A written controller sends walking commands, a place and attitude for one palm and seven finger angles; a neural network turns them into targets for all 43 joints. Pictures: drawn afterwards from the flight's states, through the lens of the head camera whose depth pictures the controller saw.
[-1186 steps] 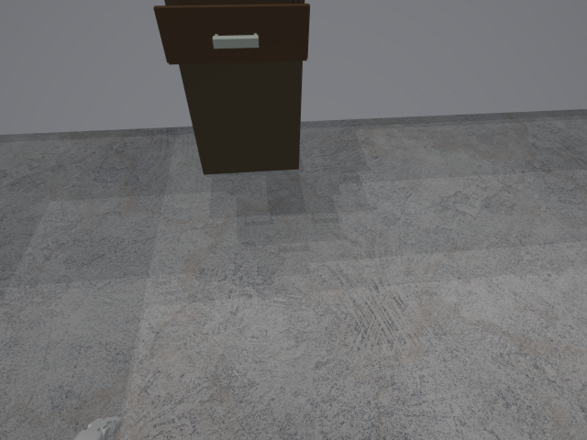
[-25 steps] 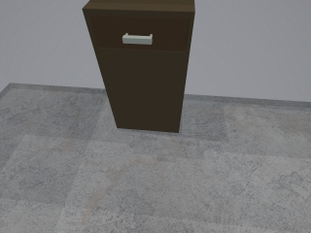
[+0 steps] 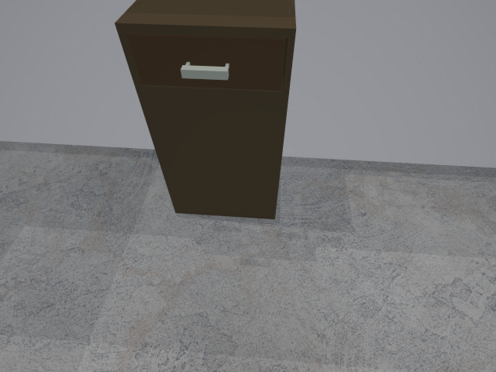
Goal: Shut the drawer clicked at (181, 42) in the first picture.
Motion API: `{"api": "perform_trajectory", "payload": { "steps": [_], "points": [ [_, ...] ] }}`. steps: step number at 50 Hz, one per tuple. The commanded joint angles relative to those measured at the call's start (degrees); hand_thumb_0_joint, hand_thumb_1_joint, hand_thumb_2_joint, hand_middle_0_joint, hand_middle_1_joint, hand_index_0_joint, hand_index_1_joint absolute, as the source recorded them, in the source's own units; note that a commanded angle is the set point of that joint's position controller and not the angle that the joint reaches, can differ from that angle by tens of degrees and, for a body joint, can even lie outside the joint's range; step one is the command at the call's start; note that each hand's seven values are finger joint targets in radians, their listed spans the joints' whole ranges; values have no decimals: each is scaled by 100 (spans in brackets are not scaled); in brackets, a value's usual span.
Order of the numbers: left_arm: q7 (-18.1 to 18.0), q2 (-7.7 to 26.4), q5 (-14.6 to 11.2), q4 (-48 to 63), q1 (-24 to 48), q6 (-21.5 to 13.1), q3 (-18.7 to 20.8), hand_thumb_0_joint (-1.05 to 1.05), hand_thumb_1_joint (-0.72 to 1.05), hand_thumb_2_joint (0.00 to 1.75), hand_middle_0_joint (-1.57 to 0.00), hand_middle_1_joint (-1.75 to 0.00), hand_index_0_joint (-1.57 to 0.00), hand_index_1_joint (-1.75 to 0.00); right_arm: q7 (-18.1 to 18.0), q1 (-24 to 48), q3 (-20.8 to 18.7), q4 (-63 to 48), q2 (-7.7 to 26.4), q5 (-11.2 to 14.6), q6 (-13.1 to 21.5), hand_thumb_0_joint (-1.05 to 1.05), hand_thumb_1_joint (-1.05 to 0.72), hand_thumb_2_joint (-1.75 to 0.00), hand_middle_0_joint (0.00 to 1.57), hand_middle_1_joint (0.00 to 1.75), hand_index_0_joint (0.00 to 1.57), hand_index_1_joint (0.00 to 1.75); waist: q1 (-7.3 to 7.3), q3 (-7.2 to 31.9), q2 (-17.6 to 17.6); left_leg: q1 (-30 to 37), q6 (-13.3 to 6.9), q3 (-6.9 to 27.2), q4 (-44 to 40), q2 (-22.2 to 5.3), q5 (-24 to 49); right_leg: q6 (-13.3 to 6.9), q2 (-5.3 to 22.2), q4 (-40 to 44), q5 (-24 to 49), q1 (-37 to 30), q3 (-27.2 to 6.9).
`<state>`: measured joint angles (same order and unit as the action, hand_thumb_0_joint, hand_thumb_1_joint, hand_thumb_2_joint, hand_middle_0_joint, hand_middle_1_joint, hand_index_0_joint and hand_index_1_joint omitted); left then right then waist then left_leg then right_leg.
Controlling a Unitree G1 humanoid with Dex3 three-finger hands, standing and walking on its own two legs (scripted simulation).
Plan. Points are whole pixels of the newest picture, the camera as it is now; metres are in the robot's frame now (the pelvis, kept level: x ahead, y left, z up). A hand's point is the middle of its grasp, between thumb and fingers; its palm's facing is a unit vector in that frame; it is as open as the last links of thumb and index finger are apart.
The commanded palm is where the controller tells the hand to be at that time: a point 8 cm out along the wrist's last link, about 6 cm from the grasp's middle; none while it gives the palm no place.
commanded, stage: look to check the result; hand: left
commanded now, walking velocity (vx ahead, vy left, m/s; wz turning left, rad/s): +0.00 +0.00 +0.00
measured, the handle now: (206, 68) +0.91 +0.17 +0.03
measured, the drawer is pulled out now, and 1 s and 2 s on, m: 0.00 0.00 0.00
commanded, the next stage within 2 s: stand and wait in 0.50 s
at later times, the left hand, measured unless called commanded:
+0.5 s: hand out of the picture +0.03 +0.17 -0.17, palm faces +0.03 -0.98 -0.21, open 7.4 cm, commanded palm none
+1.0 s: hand out of the picture +0.04 +0.19 -0.17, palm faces +0.01 -0.97 -0.24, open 7.4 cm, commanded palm none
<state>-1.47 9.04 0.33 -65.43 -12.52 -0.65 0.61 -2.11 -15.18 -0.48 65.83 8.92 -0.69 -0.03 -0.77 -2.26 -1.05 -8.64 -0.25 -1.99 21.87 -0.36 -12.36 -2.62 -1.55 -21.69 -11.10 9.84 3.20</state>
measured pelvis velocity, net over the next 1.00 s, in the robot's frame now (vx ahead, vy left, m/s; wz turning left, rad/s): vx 0.01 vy -0.01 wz -0.01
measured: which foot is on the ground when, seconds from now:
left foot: down 0.00-1.00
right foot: down 0.00-1.00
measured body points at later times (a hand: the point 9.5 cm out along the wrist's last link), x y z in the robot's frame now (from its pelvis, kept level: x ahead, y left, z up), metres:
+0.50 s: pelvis +0.01 -0.01 +0.00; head +0.02 -0.02 +0.45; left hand +0.03 +0.22 -0.16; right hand +0.01 -0.24 -0.16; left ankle -0.01 +0.12 -0.75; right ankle +0.01 -0.09 -0.75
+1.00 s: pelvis +0.01 -0.01 +0.00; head +0.02 -0.02 +0.45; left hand +0.04 +0.24 -0.15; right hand +0.01 -0.25 -0.16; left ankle -0.01 +0.12 -0.75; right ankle +0.01 -0.09 -0.75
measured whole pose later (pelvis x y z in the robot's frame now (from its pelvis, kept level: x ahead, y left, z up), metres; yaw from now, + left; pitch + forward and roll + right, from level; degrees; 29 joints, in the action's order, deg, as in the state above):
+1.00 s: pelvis +0.01 -0.01 +0.00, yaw +0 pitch -1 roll +0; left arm -1.2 11.1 0.3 -65.6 -11.6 -1.0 1.3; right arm -2.2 -13.8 -0.9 66.0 11.5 -0.7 0.0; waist -0.8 -2.5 -1.1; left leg -6.7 0.6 -2.0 20.4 -1.4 -12.5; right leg -3.3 -2.7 -19.5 -10.8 7.7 3.1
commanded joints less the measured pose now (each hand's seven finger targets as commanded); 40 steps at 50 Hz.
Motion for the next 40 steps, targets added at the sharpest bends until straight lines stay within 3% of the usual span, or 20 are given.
{"api": "perform_trajectory", "payload": {
  "steps": [1,14,23,29,33,40],
  "points": [
    [-55,680,-5,147,-298,-76,109,0,90,90,-20,-30,-20,-30,-41,-319,-76,-101,582,-7,66,0,-90,-90,20,30,20,30,13,-55,40,-53,-167,506,-341,-560,639,-31,720,461,503,23,-762],
    [-72,729,1,89,-399,-112,137,0,90,90,-20,-30,-20,-30,-68,-331,-106,-108,672,10,70,0,-90,-90,20,30,20,30,2,61,138,111,-156,439,-269,-569,780,-9,740,471,932,-94,-769],
    [-59,773,-4,110,-290,-104,138,0,90,90,-20,-30,-20,-30,-61,-250,-97,-104,729,-7,60,0,-90,-90,20,30,20,30,-9,-113,41,46,-144,448,-353,-583,570,-14,732,582,613,-21,-812],
    [-61,853,3,153,-248,-123,170,0,90,90,-20,-30,-20,-30,-61,-213,-118,-134,790,-2,73,0,-90,-90,20,30,20,30,-2,23,94,116,-139,439,-318,-587,708,9,739,554,907,-126,-823],
    [-45,874,-4,165,-151,-114,175,0,90,90,-20,-30,-20,-30,-58,-168,-109,-133,824,-14,75,0,-90,-90,20,30,20,30,-3,-110,77,43,-130,450,-392,-599,608,-13,728,589,718,-87,-813],
    [-43,961,-1,197,-120,-122,192,0,90,90,-20,-30,-20,-30,-51,-133,-123,-140,873,-12,80,0,-90,-90,20,30,20,30,1,14,131,117,-142,458,-375,-595,651,4,757,606,794,-160,-825]
  ]
}}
